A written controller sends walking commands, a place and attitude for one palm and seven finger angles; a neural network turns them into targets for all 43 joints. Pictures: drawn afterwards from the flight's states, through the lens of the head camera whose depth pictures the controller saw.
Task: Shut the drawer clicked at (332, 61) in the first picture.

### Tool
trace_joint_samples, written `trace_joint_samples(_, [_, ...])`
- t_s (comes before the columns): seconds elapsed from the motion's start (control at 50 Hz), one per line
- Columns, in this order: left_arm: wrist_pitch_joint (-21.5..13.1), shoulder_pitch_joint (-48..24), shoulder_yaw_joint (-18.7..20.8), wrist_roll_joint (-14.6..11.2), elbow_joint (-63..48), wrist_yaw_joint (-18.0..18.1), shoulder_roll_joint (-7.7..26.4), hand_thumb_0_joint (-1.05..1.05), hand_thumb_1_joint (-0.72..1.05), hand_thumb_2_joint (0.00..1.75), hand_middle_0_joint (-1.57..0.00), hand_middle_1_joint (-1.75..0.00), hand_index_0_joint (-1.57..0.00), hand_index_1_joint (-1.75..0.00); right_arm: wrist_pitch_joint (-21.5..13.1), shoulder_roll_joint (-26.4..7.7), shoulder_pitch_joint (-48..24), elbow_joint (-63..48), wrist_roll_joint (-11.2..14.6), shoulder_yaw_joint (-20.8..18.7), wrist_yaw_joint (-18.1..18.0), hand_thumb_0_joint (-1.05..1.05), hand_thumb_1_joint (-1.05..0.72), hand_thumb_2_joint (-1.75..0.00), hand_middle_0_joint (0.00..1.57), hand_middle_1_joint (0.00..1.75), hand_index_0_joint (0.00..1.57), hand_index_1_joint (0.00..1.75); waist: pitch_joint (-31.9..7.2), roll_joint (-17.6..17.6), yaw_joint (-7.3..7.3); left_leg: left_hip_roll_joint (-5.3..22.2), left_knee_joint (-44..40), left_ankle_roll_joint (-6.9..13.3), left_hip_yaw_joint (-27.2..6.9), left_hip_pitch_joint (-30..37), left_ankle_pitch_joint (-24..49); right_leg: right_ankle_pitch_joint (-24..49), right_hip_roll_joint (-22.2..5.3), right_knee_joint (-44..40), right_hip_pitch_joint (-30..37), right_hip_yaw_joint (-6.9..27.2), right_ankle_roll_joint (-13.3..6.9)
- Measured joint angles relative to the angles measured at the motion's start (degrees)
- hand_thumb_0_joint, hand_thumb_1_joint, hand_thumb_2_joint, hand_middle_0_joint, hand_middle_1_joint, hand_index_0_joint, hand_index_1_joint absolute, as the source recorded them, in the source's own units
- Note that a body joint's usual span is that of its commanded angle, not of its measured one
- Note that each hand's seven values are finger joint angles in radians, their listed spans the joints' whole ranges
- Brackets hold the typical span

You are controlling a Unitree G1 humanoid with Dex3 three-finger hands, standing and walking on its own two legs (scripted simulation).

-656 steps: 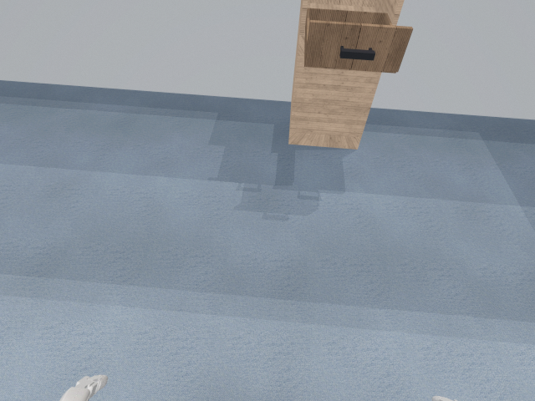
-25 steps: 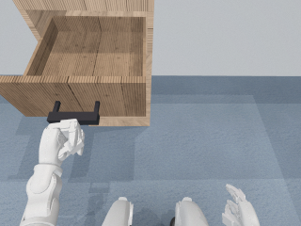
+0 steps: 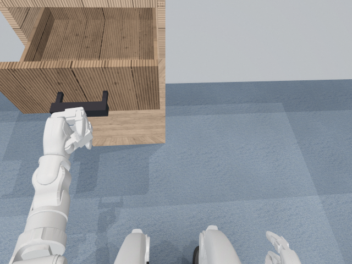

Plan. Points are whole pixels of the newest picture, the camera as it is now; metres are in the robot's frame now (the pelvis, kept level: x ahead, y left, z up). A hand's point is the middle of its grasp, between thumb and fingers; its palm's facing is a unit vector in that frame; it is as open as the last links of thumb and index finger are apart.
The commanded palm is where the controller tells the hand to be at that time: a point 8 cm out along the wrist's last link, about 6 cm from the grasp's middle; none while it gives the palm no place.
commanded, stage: push the drawer shut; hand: left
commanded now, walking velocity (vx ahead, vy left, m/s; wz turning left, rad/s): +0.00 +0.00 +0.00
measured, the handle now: (81, 102) +0.47 +0.23 +0.04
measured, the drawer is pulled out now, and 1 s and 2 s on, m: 0.21 0.09 0.00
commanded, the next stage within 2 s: none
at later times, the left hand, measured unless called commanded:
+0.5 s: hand (91, 111) +0.45 +0.20 +0.04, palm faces +0.07 -1.00 -0.04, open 3.2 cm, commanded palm +0.43 +0.25 +0.04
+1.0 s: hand (94, 91) +0.50 +0.21 +0.04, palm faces +0.07 -1.00 -0.03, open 3.3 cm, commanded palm +0.49 +0.25 +0.04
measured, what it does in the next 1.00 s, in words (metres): stands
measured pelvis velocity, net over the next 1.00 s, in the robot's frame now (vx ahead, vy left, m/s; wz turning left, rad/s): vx -0.01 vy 0.01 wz -0.02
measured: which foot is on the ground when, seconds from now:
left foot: down 0.00-1.00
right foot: down 0.00-1.00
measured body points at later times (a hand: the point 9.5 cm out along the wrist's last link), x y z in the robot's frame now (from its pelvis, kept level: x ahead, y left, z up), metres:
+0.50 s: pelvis +0.00 +0.00 +0.00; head +0.13 +0.01 +0.43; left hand +0.44 +0.26 +0.04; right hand +0.08 -0.26 -0.12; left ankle +0.01 +0.13 -0.64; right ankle +0.04 -0.13 -0.64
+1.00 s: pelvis -0.01 +0.01 -0.01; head +0.15 +0.02 +0.41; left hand +0.49 +0.26 +0.04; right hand +0.02 -0.26 -0.13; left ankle +0.01 +0.13 -0.64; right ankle +0.04 -0.13 -0.64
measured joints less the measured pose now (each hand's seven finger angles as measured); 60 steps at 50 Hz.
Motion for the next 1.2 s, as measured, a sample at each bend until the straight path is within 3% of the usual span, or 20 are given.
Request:
trace_joint_samples(0.3, [-2.18, -8.75, 2.91, 1.21, 9.97, -0.76, 2.12, 0.01, 0.86, 0.93, -1.4, -1.6, -1.4, -1.6, 1.91, -0.21, 1.29, 1.33, -0.5, -0.21, 0.67, 0.01, -0.9, -0.9, 0.2, 0.3, 0.2, 0.3, 0.34, 0.12, -0.99, 0.25, -0.16, -0.02, 0.24, -1.29, 0.07, 0.22, 0.29, -0.16, -1.47, 0.26, -0.02])
trace_joint_samples(0.78, [-3.75, -23.08, 7.52, 3.72, 24.63, -2.99, 8.41, 0.02, 0.8, 0.9, -1.4, -1.6, -1.4, -1.6, 3.8, -0.59, 2.41, 1.96, -1.49, 0.48, 1.3, 0.0, -0.9, -0.9, 0.2, 0.3, 0.2, 0.3, 0.92, 0.13, -3.64, 0.55, 2.08, 0.27, -0.21, -5.79, 0.03, 0.87, 0.66, 0.84, -5.37, 0.01, 0.22])
trace_joint_samples(1.0, [-2.98, -29.74, 8.85, 5.91, 30.18, -1.19, 11.39, 0.04, 0.84, 0.93, -1.4, -1.6, -1.4, -1.6, 5.05, -0.78, 3.71, 2.22, -2.39, 1.13, 2.01, 0.0, -0.9, -0.9, 0.2, 0.3, 0.2, 0.3, 0.92, 0.58, -5.59, 0.72, 3.0, 0.44, -0.44, -8.29, 0.08, 1.3, 0.88, 1.1, -7.56, -0.12, 0.33])
trace_joint_samples(1.2, [-1.78, -37.16, 10.48, 8.53, 35.39, -0.67, 16.56, 0.03, 0.86, 0.94, -1.4, -1.6, -1.4, -1.6, 5.9, -1.05, 4.64, 1.68, -2.98, 2.14, 2.16, 0.0, -0.9, -0.9, 0.2, 0.3, 0.2, 0.3, 1.44, 0.76, -8.06, 1.02, 4.39, 0.4, -1.05, -11.77, -0.07, 1.43, 1.22, 1.85, -10.65, -0.62, 0.22])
